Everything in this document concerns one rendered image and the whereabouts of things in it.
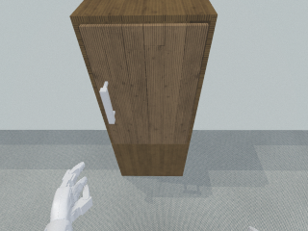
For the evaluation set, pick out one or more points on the handle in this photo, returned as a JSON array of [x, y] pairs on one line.
[[107, 103]]

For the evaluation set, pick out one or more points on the cupboard door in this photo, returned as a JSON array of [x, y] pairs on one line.
[[152, 70]]

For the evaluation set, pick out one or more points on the robot left hand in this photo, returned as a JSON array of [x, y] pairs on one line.
[[66, 204]]

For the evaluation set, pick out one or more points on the robot left forearm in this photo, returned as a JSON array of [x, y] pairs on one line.
[[59, 225]]

